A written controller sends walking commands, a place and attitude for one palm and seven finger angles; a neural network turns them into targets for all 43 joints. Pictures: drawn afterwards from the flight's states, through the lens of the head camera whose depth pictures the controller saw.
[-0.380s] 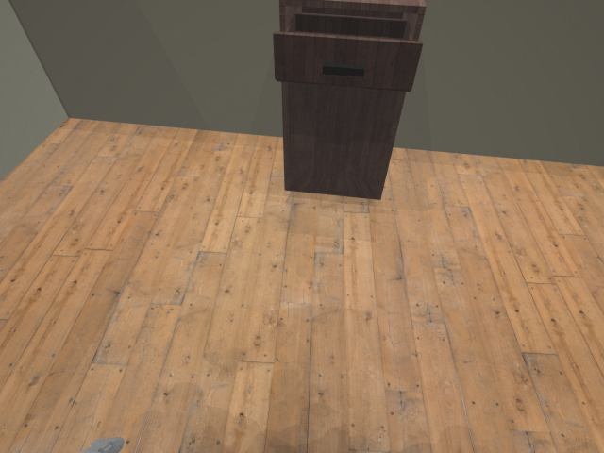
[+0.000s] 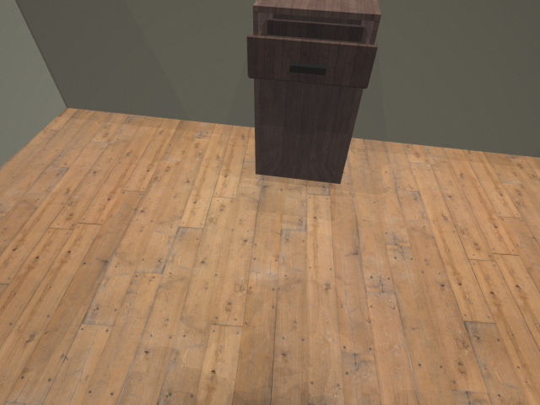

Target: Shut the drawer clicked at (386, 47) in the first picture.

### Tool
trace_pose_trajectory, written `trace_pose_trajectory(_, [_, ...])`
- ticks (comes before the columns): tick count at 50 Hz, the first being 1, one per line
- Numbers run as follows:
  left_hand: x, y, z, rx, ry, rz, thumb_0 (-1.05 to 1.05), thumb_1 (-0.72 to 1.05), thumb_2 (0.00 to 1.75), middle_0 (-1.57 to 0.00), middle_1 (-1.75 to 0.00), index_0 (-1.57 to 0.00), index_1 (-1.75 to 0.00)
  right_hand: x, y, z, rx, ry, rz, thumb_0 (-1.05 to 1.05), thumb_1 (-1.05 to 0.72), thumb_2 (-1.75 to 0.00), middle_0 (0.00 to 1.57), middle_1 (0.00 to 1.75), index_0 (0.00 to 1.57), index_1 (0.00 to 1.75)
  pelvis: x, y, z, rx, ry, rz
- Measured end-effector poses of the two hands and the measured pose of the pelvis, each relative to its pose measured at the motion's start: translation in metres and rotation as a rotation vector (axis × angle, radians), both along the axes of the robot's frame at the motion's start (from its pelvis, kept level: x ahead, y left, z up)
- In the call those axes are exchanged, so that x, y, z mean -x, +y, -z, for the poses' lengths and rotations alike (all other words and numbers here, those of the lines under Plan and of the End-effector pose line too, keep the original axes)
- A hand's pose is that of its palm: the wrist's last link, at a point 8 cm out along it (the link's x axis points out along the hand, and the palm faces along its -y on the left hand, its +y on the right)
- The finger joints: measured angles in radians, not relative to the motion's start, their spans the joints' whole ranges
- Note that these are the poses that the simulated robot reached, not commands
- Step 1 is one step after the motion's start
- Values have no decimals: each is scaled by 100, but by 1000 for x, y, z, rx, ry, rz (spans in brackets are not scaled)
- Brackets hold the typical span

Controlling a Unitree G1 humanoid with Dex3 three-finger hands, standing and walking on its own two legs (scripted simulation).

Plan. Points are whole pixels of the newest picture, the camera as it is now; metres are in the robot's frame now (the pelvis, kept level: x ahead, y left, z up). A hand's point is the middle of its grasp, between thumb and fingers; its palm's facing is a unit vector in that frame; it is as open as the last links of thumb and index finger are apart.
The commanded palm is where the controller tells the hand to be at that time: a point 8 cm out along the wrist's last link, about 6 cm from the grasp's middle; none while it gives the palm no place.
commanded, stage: stand and wait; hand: left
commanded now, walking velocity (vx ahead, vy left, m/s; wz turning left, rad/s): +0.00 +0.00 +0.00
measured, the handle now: (308, 66) +1.15 -0.05 -0.01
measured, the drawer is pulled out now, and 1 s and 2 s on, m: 0.24 0.24 0.24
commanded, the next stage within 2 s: look at it before walking up in 0.46 s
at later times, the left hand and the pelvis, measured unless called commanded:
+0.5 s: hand out of the picture +0.06 +0.24 -0.15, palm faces -0.02 -0.94 -0.33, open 7.4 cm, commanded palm none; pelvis -0.01 -0.01 +0.00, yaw +0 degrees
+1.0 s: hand out of the picture +0.06 +0.24 -0.15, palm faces -0.02 -0.95 -0.32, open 7.4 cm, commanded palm none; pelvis -0.01 -0.01 +0.00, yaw +0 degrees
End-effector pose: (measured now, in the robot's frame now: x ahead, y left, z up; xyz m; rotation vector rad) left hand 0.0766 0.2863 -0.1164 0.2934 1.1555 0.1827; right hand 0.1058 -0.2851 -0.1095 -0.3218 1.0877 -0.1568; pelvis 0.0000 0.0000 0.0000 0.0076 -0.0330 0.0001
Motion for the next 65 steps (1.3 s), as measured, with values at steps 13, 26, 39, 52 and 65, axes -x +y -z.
trace_pose_trajectory(13, [26,1,0,-15,66,-18,1,90,90,-20,-30,-20,-30,43,-14,7,9,104,38,1,-91,-90,21,30,20,30,9,-6,-2,1,-4,1])
trace_pose_trajectory(26, [25,-5,-1,-10,54,-8,1,90,90,-20,-30,-20,-30,55,-16,9,-2,120,48,1,-91,-90,21,30,20,30,14,-10,-3,1,-3,4])
trace_pose_trajectory(39, [21,-7,0,-3,53,-6,0,90,90,-20,-30,-20,-30,50,-16,7,1,116,48,1,-91,-90,21,30,20,30,11,-10,-4,2,1,5])
trace_pose_trajectory(52, [19,-4,0,-5,66,-11,0,90,90,-20,-30,-20,-30,39,-15,4,7,107,42,1,-91,-90,21,30,20,30,5,-9,-5,3,4,6])
trace_pose_trajectory(65, [20,-12,8,16,94,-15,0,91,90,-20,-30,-20,-30,36,-3,12,-20,98,62,1,-91,-90,20,30,20,30,-6,-7,-1,5,5,41])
